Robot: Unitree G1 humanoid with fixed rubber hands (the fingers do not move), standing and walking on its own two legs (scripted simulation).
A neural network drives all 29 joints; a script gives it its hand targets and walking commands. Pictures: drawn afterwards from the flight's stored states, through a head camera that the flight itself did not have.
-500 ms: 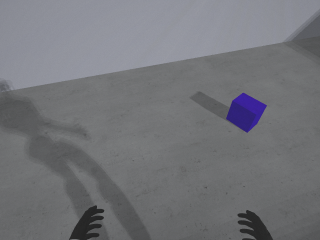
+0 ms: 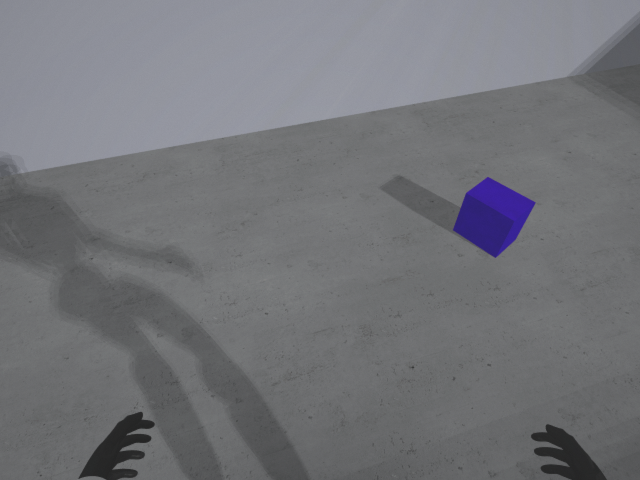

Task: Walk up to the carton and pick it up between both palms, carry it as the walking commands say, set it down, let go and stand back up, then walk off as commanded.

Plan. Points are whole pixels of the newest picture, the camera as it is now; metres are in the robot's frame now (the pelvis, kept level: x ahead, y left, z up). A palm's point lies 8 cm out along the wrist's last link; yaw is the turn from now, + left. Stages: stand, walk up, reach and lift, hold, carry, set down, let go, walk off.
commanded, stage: stand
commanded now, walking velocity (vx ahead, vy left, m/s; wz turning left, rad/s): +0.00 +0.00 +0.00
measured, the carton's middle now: (491, 217) +1.21 -0.64 -0.65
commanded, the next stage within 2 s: walk up in 1.10 s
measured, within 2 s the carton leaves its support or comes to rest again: neither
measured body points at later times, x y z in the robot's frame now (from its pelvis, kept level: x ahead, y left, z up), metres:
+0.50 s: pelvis +0.00 +0.00 +0.02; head +0.00 +0.00 +0.47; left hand +0.14 +0.31 -0.08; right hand +0.14 -0.31 -0.08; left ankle +0.00 +0.12 -0.72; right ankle +0.01 -0.12 -0.72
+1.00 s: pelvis +0.00 +0.00 +0.03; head +0.00 +0.00 +0.48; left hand +0.11 +0.32 -0.08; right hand +0.11 -0.31 -0.09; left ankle +0.00 +0.12 -0.72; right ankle +0.01 -0.12 -0.72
